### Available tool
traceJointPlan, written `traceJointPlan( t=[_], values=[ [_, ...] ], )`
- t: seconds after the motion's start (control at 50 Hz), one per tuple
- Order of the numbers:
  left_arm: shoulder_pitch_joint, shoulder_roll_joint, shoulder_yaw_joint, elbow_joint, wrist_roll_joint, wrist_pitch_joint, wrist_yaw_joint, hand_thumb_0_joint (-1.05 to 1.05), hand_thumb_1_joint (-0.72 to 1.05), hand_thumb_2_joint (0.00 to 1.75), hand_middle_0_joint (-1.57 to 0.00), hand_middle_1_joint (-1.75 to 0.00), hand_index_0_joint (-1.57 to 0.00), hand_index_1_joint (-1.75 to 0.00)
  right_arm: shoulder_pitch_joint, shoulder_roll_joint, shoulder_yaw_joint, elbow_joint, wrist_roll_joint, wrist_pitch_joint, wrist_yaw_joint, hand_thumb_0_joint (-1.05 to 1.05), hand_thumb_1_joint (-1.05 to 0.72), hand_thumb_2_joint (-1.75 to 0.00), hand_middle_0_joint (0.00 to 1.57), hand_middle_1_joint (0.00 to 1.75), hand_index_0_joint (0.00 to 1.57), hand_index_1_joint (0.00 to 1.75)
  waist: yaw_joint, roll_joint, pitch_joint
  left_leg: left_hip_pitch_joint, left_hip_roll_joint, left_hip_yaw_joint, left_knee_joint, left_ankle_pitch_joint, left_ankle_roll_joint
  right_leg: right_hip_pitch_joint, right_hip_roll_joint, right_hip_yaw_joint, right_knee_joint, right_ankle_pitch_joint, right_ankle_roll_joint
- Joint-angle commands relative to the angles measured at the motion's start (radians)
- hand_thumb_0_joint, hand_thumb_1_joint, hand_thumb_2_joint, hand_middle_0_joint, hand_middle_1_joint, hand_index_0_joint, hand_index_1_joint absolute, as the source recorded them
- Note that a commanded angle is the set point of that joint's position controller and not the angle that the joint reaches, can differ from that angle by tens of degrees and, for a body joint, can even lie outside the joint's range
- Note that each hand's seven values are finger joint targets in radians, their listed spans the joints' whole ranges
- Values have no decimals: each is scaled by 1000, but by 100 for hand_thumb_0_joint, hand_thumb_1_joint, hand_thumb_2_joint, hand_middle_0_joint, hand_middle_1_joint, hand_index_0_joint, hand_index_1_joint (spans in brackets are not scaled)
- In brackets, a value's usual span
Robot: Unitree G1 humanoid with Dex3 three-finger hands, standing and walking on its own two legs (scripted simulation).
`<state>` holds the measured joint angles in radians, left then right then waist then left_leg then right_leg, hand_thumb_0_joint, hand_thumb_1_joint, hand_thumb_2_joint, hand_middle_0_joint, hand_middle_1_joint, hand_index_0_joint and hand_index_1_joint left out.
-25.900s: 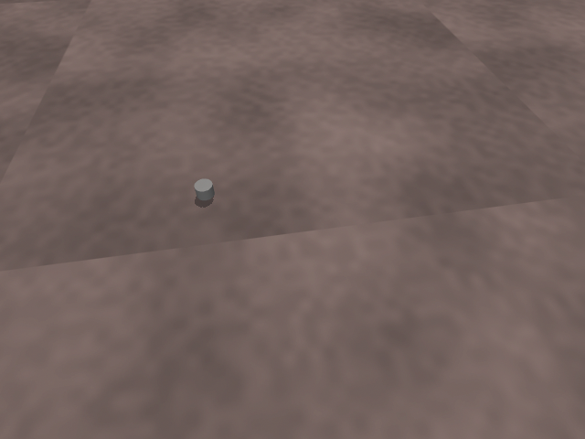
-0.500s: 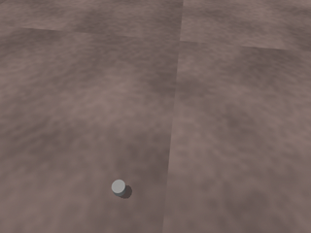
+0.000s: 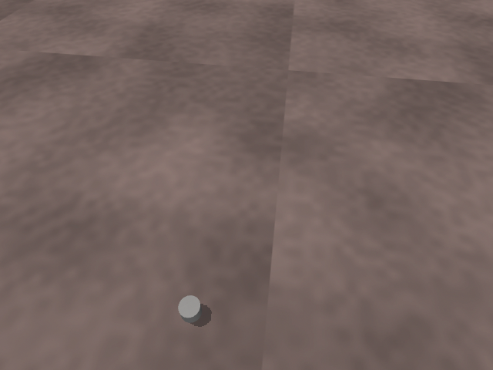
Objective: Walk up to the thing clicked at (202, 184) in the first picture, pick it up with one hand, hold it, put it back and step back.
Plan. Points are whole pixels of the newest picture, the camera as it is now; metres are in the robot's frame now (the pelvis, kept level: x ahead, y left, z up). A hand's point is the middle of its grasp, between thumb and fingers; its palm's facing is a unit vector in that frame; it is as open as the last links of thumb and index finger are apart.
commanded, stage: walk up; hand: left
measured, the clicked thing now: (190, 309) +0.46 +0.23 -0.75
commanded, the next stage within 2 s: stand in 1.84 s
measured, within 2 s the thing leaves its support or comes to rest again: neither
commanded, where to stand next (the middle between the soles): +0.08 +0.00 m, yaw +0 degrees
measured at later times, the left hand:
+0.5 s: hand (115, 336) +0.21 +0.26 -0.16, palm faces -0.03 -0.91 -0.41, open 7.3 cm
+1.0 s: hand out of the picture +0.04 +0.31 -0.18, palm faces -0.02 -0.94 -0.33, open 7.3 cm
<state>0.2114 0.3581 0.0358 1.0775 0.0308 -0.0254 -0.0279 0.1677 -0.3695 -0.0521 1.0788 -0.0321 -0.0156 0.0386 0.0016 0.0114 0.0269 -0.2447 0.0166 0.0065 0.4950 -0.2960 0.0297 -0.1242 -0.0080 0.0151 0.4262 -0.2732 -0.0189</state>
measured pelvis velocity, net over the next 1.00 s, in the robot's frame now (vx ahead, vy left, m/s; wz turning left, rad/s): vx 0.00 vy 0.03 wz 0.03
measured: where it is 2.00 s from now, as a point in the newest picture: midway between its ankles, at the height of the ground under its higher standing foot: outside the picture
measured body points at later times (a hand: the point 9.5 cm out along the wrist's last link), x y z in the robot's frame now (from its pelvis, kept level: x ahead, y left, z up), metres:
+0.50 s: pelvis +0.08 +0.00 -0.02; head +0.15 -0.02 +0.42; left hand +0.21 +0.31 -0.13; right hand +0.16 -0.31 -0.16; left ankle +0.03 +0.13 -0.70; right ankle +0.17 -0.12 -0.74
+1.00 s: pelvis +0.00 +0.03 -0.01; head +0.03 +0.08 +0.44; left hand +0.04 +0.36 -0.16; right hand +0.07 -0.29 -0.10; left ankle +0.00 +0.13 -0.74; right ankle -0.03 -0.13 -0.66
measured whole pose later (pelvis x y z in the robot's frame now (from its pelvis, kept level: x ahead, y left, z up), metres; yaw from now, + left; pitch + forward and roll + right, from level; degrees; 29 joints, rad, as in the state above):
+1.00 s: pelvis +0.00 +0.03 -0.01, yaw +2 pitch -1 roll -2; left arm 0.24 0.44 0.07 0.92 0.02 0.06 -0.02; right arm 0.25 -0.36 -0.06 0.87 -0.04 -0.02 0.01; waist -0.01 -0.07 0.11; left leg -0.26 0.01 0.03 0.59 -0.31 0.04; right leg -0.44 0.07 0.14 1.12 -0.39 0.01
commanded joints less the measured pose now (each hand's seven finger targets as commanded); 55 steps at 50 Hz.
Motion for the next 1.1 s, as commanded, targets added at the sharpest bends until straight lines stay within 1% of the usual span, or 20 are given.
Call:
traceJointPlan(
  t=[0.0,0.08,0.1,0.12,0.16,0.24,0.3,0.34,0.38,0.42,0.54,0.64,0.7,0.72,0.74,0.76,0.82,0.86,0.94,1.08],
  values=[
    [-17,311,80,-104,11,-28,13,0,90,90,-20,-30,-20,-30,-74,-195,-47,-126,-3,-24,-3,0,-90,-90,20,30,20,30,31,-171,73,-209,31,-13,155,-122,-7,42,-276,342,-267,-318,-182],
    [-89,227,44,-164,-9,-10,9,0,90,90,-20,-30,-20,-30,105,-214,-70,-83,-6,-56,-16,0,-90,-90,20,30,20,30,-79,-35,51,193,23,-46,-155,21,22,-190,-123,60,91,120,-83],
    [-73,173,30,-177,-24,-12,11,0,90,90,-20,-30,-20,-30,180,-296,-92,-78,-17,-67,-25,0,-90,-90,20,30,20,30,-92,179,0,346,207,-347,-225,107,88,-365,20,-41,387,53,-22],
    [-65,203,43,-177,-18,-13,22,0,90,90,-20,-30,-20,-30,215,-365,-107,-94,-3,-69,-22,0,-90,-90,20,30,20,30,-101,220,21,422,354,-508,-212,331,202,-497,59,-4,484,-305,-15],
    [-47,228,42,-176,-22,-23,32,0,90,90,-20,-30,-20,-30,200,-301,-88,-127,13,-65,-29,0,-90,-90,20,30,20,30,-59,64,4,347,328,-370,-142,630,249,-434,1,99,590,-301,-23],
    [-9,186,34,-157,-44,4,29,0,90,90,-20,-30,-20,-30,31,-229,-44,-183,17,-52,-59,0,-90,-90,20,30,20,30,5,133,29,179,217,-107,-77,852,140,-272,-28,33,370,-141,-4],
    [-32,177,42,-172,-42,21,43,0,90,90,-20,-30,-20,-30,18,-247,-46,-197,36,-1,-70,0,-90,-90,20,30,20,30,-4,207,10,127,172,-73,11,907,117,-181,11,-65,246,12,0],
    [-14,198,55,-175,-38,31,47,0,90,90,-20,-30,-20,-30,-6,-240,-49,-227,52,28,-71,0,-90,-90,20,30,20,30,11,161,-34,57,125,-49,99,788,83,-81,17,-89,128,173,-16],
    [-10,271,72,-185,-26,27,48,0,90,90,-20,-30,-20,-30,15,-188,-32,-238,67,41,-69,0,-90,-90,20,30,20,30,26,-26,-75,-41,42,-27,250,429,17,27,-101,27,82,635,-62],
    [-27,337,78,-229,-27,29,55,0,90,90,-20,-30,-20,-30,109,-186,-37,-231,64,71,-84,0,-90,-90,20,30,20,30,23,-251,-148,-123,-117,-84,668,-393,-10,32,-427,389,-2,997,-303],
    [-164,236,65,-333,-1,56,73,0,90,90,-20,-30,-20,-30,146,-220,-52,-227,53,79,-84,0,-90,-90,20,30,20,30,-5,-179,-149,-185,-89,-108,814,-263,-54,-68,-258,119,90,683,-258],
    [-136,264,77,-346,8,74,73,0,90,90,-20,-30,-20,-30,123,-210,-47,-247,28,68,-77,0,-90,-90,20,30,20,30,27,-251,-169,-154,-38,-21,447,-256,-52,-26,-288,153,119,543,-239],
    [-209,288,79,-361,-12,91,61,0,90,90,-20,-30,-20,-30,209,-213,-64,-209,2,58,-58,0,-90,-90,20,30,20,30,-45,-213,-127,56,-48,14,135,-45,-15,-267,-259,145,178,243,-154],
    [-195,238,67,-362,-18,98,60,0,90,90,-20,-30,-20,-30,195,-241,-72,-213,-15,54,-53,0,-90,-90,20,30,20,30,-53,-69,-70,67,17,-114,26,-71,14,-408,-182,121,278,-11,-95],
    [-179,171,54,-373,-32,97,61,0,90,90,-20,-30,-20,-30,110,-348,-87,-259,-28,50,-48,0,-90,-90,20,30,20,30,-38,280,-12,-41,295,-524,-148,-4,126,-546,49,-15,560,-340,-15],
    [-248,253,90,-373,-16,95,78,0,90,90,-20,-30,-20,-30,47,-448,-111,-296,-10,44,-46,0,-90,-90,20,30,20,30,-91,293,7,-227,436,-699,-237,86,261,-435,82,154,756,-414,2],
    [-119,231,83,-293,-37,103,72,0,90,90,-20,-30,-20,-30,-109,-311,-74,-313,-19,18,-78,0,-90,-90,20,30,20,30,33,56,30,-125,240,-324,-62,350,118,-503,129,252,980,-219,-6],
    [-18,256,93,-265,-23,80,55,0,90,90,-20,-30,-20,-30,-33,-282,-76,-301,-3,-8,-77,0,-90,-90,20,30,20,30,29,113,-93,117,227,-311,-58,146,141,-490,84,196,883,-133,7],
    [-84,287,88,-297,4,33,-1,0,90,90,-20,-30,-20,-30,178,-319,-107,-272,-7,-40,-50,0,-90,-90,20,30,20,30,-108,166,-80,421,239,-429,-238,-410,116,-642,59,136,645,-116,47],
    [24,268,72,-244,-10,-15,-13,0,90,90,-20,-30,-20,-30,177,-305,-88,-299,4,-51,-21,0,-90,-90,20,30,20,30,-73,184,70,200,241,-252,-305,-251,163,-437,23,56,390,-117,38]
  ],
)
